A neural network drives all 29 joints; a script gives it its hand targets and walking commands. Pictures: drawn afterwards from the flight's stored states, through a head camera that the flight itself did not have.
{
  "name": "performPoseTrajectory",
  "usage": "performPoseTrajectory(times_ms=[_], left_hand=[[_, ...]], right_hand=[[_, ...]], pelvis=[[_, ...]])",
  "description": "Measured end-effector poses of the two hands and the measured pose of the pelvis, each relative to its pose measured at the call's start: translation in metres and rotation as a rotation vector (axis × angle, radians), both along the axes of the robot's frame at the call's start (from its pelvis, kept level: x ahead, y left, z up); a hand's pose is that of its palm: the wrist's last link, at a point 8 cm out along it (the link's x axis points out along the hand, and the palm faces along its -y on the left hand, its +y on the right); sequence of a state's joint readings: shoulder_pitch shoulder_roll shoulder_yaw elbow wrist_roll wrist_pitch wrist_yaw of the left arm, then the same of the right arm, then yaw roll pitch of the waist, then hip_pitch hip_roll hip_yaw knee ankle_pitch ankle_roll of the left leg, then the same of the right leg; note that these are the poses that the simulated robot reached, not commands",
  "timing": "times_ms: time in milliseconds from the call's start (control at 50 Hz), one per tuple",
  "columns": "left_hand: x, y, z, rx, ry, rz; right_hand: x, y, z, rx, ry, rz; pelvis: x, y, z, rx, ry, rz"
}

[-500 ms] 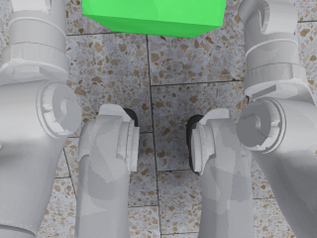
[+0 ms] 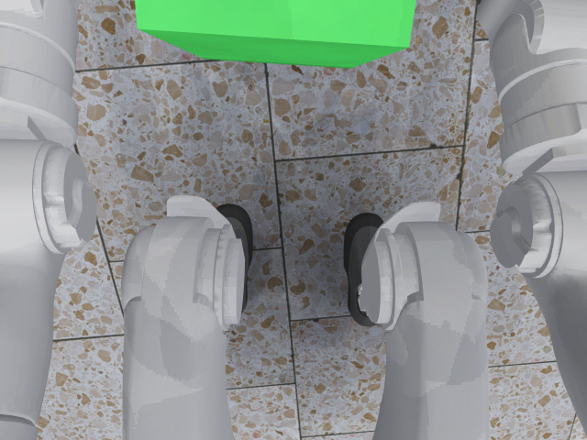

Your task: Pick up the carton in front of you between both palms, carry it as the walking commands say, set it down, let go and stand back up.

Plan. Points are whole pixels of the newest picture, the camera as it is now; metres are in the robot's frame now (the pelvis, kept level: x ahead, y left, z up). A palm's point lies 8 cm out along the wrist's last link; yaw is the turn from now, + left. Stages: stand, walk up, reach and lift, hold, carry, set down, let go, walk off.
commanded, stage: set down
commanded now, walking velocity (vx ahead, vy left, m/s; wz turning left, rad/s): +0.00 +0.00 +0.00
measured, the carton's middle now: out of the picture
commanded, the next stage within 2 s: let go in 1.00 s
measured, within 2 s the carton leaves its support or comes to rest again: neither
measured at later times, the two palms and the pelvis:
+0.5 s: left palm out of the picture +0.57 +0.24 +0.01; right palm out of the picture +0.57 -0.14 +0.00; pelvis +0.00 +0.00 +0.11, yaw +0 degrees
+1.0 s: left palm out of the picture +0.57 +0.25 +0.16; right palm out of the picture +0.57 -0.15 +0.15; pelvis +0.03 +0.00 +0.25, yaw +1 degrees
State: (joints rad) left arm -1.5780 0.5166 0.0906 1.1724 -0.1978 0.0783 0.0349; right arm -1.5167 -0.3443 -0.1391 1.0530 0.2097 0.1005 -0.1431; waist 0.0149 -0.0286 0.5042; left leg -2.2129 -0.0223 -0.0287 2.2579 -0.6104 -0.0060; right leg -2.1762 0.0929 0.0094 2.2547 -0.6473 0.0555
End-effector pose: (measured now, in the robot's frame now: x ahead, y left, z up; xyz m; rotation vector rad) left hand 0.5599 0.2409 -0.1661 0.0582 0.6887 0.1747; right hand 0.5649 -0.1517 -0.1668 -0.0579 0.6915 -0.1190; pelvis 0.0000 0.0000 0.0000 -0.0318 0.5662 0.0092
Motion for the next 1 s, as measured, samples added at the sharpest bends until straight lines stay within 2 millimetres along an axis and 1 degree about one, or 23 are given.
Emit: performPoseTrajectory(times_ms=[80,160,260,360,640,900,1000], left_hand=[[0.009,-0.005,0.025,-0.010,-0.033,-0.012],[0.013,-0.010,0.058,-0.015,-0.063,-0.015],[0.010,-0.008,0.100,-0.013,-0.049,-0.007],[0.007,-0.004,0.135,-0.012,-0.040,-0.005],[0.011,0.006,0.208,-0.007,-0.061,-0.010],[0.010,0.009,0.293,-0.013,-0.056,-0.022],[0.009,0.009,0.323,-0.014,-0.058,-0.025]], right_hand=[[0.005,0.005,0.023,0.010,-0.033,-0.006],[0.008,0.013,0.056,0.014,-0.063,-0.006],[0.007,0.018,0.099,0.009,-0.052,-0.010],[0.007,0.016,0.133,0.006,-0.043,-0.016],[0.010,0.008,0.208,-0.006,-0.067,-0.015],[0.008,0.006,0.291,-0.004,-0.069,-0.009],[0.007,0.006,0.320,-0.005,-0.071,-0.004]], pelvis=[[-0.003,-0.001,0.004,-0.003,0.008,0.006],[-0.004,-0.001,0.019,-0.005,0.030,0.009],[-0.004,-0.001,0.049,-0.009,0.089,0.012],[-0.001,0.000,0.079,-0.014,0.157,0.017],[0.008,0.003,0.146,-0.019,0.247,0.020],[0.022,0.004,0.224,-0.010,0.267,0.023],[0.026,0.004,0.251,-0.006,0.260,0.025]])
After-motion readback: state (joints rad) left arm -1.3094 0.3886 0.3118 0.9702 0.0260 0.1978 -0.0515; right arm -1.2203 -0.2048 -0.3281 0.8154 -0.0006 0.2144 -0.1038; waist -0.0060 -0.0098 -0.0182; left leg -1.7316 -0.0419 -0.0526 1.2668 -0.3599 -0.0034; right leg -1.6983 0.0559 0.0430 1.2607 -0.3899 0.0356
